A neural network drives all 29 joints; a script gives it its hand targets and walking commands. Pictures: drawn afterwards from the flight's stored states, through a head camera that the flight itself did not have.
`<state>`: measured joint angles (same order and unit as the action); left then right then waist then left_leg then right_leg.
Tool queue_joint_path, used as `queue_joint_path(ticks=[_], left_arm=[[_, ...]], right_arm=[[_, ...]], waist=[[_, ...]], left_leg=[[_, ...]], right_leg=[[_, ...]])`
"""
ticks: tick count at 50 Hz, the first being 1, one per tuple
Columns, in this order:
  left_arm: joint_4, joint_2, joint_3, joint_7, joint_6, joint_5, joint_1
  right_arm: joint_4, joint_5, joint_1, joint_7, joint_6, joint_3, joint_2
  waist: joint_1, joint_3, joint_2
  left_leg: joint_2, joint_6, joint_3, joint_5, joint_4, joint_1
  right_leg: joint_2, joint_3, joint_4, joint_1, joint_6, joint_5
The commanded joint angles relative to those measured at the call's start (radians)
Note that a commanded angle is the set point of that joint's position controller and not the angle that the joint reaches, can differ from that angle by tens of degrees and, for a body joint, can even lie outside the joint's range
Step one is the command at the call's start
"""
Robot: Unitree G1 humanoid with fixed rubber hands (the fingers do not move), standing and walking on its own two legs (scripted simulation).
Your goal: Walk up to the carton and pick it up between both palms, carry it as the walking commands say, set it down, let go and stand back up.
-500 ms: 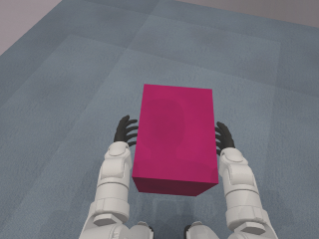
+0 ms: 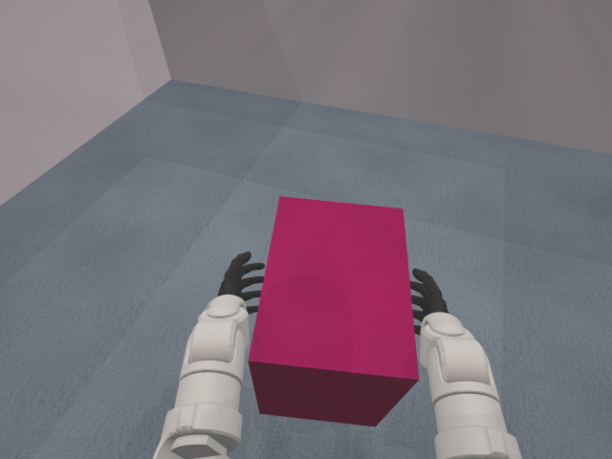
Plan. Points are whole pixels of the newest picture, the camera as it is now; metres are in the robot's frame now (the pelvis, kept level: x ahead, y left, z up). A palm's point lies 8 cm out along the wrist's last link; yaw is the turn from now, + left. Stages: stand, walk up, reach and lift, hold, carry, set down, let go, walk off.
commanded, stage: reach and lift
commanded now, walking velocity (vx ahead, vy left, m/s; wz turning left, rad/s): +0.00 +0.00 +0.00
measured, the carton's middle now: (328, 314) +0.34 -0.01 -0.04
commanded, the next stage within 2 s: hold in 1.16 s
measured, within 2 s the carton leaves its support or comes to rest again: neither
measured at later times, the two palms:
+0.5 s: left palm (219, 303) +0.30 +0.13 +0.06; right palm (429, 311) +0.29 -0.14 +0.04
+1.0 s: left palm (218, 310) +0.30 +0.13 +0.05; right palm (429, 321) +0.28 -0.14 +0.04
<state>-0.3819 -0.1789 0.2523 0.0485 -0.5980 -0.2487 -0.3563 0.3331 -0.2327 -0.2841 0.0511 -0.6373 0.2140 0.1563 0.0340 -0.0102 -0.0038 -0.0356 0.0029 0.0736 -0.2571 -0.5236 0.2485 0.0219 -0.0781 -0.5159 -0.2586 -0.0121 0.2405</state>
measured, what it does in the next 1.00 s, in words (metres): stands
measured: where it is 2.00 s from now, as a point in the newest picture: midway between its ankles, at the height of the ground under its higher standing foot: outside the picture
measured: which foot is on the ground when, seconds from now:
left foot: down 0.00-1.00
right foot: down 0.00-1.00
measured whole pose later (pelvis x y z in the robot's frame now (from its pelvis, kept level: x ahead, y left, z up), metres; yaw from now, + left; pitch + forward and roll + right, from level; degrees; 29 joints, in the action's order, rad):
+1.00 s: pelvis +0.01 -0.01 +0.01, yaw +0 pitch -7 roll +0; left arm -0.22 -0.15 0.18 0.05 -0.75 -0.22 -0.27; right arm 0.21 -0.20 -0.21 0.08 -0.77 0.11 0.14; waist -0.01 0.05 0.00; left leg -0.02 -0.01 0.08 -0.24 -0.43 0.07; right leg 0.03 -0.08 -0.43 -0.08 0.00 0.22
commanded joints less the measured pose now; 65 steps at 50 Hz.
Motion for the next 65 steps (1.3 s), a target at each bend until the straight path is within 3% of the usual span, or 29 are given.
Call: queue_joint_path(ticks=[1,8,15,22,26,31,37,58,65], left_arm=[[0.041,-1.074,-0.606,-0.259,0.003,0.238,-0.570],[0.069,-1.056,-0.624,-0.256,-0.050,0.269,-0.629],[0.016,-1.014,-0.574,-0.266,-0.077,0.260,-0.704],[0.027,-1.029,-0.560,-0.277,-0.081,0.279,-0.722],[0.057,-1.035,-0.582,-0.275,-0.086,0.287,-0.693],[0.121,-1.024,-0.615,-0.266,-0.094,0.294,-0.612],[0.173,-0.992,-0.640,-0.255,-0.101,0.293,-0.523],[0.261,-0.984,-0.698,-0.239,-0.112,0.308,-0.399],[0.242,-0.986,-0.690,-0.246,-0.111,0.306,-0.423]], right_arm=[[-0.163,0.270,-0.777,-0.261,0.045,-0.627,1.020],[-0.183,0.301,-0.847,-0.252,-0.002,-0.640,1.032],[-0.062,0.271,-0.875,-0.246,-0.037,-0.568,1.054],[-0.094,0.279,-0.902,-0.231,-0.037,-0.568,1.070],[-0.116,0.277,-0.853,-0.226,-0.038,-0.571,1.053],[-0.168,0.285,-0.761,-0.222,-0.044,-0.605,1.040],[-0.235,0.291,-0.682,-0.217,-0.048,-0.650,1.004],[-0.333,0.306,-0.576,-0.225,-0.055,-0.697,0.954],[-0.311,0.304,-0.598,-0.232,-0.059,-0.685,0.961]], waist=[[-0.011,-0.404,0.018],[-0.024,-0.363,0.012],[-0.033,-0.233,0.016],[-0.043,-0.320,0.007],[-0.030,-0.344,-0.004],[-0.036,-0.355,-0.005],[-0.042,-0.332,0.010],[-0.037,-0.302,-0.006],[-0.034,-0.251,-0.003]], left_leg=[[-0.059,0.005,0.023,0.220,0.075,-0.146],[-0.049,0.007,0.015,0.110,0.104,-0.171],[-0.042,0.011,0.002,-0.022,0.130,-0.114],[-0.047,0.009,-0.008,0.066,0.111,-0.144],[-0.050,0.002,0.000,0.152,0.112,-0.183],[-0.053,-0.002,0.006,0.268,0.118,-0.219],[-0.056,-0.003,0.014,0.320,0.131,-0.229],[-0.054,-0.001,0.019,0.281,0.143,-0.218],[-0.049,0.007,0.016,0.161,0.144,-0.183]], right_leg=[[0.079,-0.006,0.051,0.170,0.013,-0.213],[0.068,-0.003,0.080,0.194,0.014,-0.100],[0.058,-0.010,0.115,0.179,0.012,0.040],[0.062,-0.018,0.109,0.235,0.012,-0.040],[0.067,-0.011,0.104,0.255,0.013,-0.136],[0.071,-0.011,0.103,0.285,0.009,-0.262],[0.071,-0.015,0.113,0.306,0.004,-0.325],[0.077,-0.008,0.121,0.269,0.015,-0.246],[0.070,-0.008,0.125,0.230,0.017,-0.128]])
